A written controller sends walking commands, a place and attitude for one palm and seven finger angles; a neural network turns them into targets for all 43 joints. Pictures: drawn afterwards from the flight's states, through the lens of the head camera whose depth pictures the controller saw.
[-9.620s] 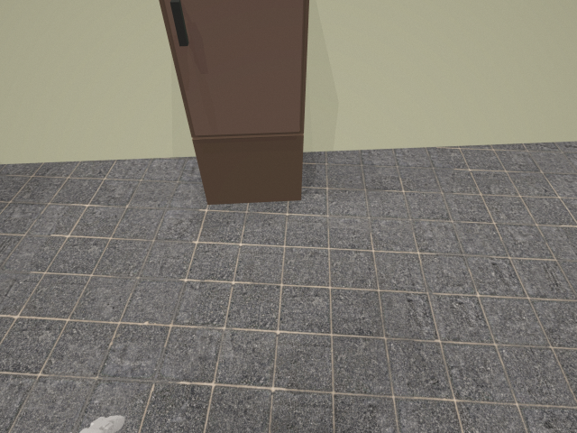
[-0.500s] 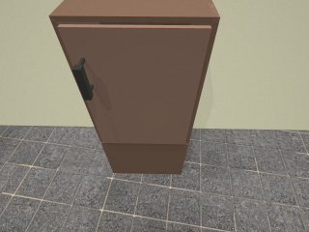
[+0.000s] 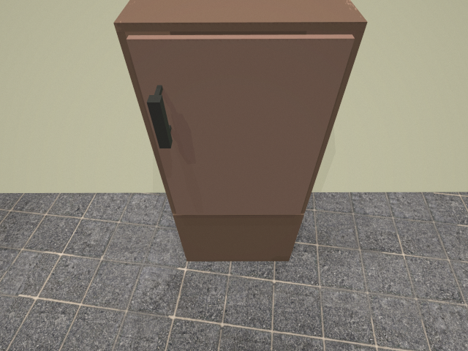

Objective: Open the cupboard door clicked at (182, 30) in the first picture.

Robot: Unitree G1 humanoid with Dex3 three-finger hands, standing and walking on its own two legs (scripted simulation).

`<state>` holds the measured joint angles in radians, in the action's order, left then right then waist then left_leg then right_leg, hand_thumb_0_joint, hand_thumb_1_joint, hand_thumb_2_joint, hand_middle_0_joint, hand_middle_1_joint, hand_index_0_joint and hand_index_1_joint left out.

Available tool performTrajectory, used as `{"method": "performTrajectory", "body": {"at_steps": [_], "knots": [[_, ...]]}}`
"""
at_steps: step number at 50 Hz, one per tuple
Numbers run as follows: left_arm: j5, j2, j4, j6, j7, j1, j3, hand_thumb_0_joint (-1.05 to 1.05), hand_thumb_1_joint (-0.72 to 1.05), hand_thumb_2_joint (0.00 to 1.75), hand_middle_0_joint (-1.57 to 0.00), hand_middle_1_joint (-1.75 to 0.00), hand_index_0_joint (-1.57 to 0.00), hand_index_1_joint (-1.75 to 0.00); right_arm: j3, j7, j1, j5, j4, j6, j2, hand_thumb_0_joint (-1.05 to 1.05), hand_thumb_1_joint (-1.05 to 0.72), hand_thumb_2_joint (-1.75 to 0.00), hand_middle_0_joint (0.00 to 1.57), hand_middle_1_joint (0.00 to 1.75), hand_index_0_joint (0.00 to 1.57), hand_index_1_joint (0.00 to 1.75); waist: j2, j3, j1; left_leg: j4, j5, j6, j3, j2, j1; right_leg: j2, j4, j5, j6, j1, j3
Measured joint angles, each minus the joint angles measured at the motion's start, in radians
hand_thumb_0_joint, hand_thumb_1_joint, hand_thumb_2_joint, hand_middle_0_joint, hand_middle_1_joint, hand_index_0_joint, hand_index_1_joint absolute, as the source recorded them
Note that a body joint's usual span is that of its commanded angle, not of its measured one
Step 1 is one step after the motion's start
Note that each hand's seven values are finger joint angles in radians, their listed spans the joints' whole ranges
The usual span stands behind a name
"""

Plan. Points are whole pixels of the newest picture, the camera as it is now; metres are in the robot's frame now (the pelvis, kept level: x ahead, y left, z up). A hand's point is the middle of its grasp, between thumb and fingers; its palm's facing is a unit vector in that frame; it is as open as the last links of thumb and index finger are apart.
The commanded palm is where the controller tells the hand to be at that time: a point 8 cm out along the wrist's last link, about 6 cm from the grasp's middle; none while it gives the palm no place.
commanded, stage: come to a stop and stand still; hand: left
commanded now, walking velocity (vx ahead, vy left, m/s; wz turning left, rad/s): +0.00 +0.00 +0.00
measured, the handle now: (162, 117) +0.56 +0.20 +0.09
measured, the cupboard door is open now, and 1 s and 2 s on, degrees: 0 0 0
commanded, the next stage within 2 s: look again from close up in 1.32 s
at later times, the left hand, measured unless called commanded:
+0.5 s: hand out of the picture +0.05 +0.16 -0.17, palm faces +0.02 -0.98 -0.20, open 7.3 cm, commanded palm none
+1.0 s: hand out of the picture +0.05 +0.14 -0.17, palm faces +0.03 -0.98 -0.20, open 7.3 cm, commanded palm none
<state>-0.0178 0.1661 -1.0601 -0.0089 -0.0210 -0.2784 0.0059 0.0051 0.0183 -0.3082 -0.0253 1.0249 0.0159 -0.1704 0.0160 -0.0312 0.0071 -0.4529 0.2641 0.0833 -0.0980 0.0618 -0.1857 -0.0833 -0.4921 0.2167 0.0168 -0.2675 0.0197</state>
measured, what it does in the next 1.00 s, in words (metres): shifts its weight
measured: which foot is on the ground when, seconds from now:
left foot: down 0.00-1.00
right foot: down 0.00-1.00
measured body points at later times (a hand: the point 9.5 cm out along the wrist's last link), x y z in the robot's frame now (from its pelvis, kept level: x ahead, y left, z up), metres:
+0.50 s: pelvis +0.03 -0.01 +0.00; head +0.05 -0.02 +0.45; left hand +0.05 +0.21 -0.16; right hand +0.04 -0.24 -0.16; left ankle -0.01 +0.06 -0.74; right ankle +0.03 -0.16 -0.74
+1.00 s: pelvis +0.03 -0.04 +0.00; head +0.05 -0.04 +0.45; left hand +0.05 +0.19 -0.15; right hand +0.05 -0.27 -0.15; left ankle -0.01 +0.06 -0.74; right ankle +0.03 -0.16 -0.74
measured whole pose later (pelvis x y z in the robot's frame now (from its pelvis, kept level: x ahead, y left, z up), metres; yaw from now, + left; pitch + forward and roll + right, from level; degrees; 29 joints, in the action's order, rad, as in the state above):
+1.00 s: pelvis +0.03 -0.04 +0.00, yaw +1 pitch -1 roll +0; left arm -0.01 0.17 -1.10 0.01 -0.02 -0.23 0.00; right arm 0.00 0.03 -0.23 -0.02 1.14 0.03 -0.17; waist -0.01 -0.05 0.01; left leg -0.42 0.29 0.02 -0.06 0.00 -0.11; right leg -0.03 -0.46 0.25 0.00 -0.19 0.06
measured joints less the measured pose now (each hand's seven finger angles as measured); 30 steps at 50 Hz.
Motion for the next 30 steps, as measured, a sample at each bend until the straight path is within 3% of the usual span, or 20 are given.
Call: {"method": "performTrajectory", "body": {"at_steps": [12,30], "knots": [[0.005,-0.021,-0.035,0.006,-0.005,0.01,-0.011,0.01,0.91,0.9,-0.2,-0.29,-0.2,-0.3,0.005,0.01,0.019,0.007,0.053,0.016,0.015,0.01,-0.91,-0.9,0.2,0.3,0.2,0.3,-0.014,-0.024,0.0,0.015,0.018,-0.003,-0.002,-0.003,0.031,0.002,0.016,0.012,0.035,0.029,-0.003],[0.006,-0.005,-0.041,0.014,-0.01,0.046,-0.004,0.01,0.92,0.9,-0.2,-0.29,-0.2,-0.3,-0.002,0.017,0.058,0.008,0.091,0.019,0.009,0.01,-0.92,-0.9,0.2,0.3,0.2,0.3,-0.013,-0.024,-0.002,0.016,0.042,-0.033,0.011,-0.03,0.066,0.028,0.008,0.045,0.013,0.062,0.012]]}}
